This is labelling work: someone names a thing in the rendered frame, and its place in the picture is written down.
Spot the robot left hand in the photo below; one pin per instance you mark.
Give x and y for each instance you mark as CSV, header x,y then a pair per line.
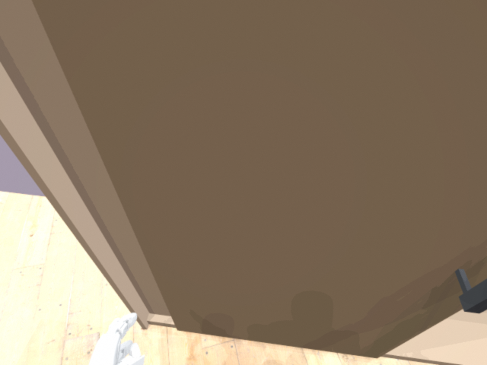
x,y
110,351

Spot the handle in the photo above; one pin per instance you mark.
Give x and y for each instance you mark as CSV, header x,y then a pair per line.
x,y
473,300

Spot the wardrobe door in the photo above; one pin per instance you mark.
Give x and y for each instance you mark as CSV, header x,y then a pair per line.
x,y
309,173
31,63

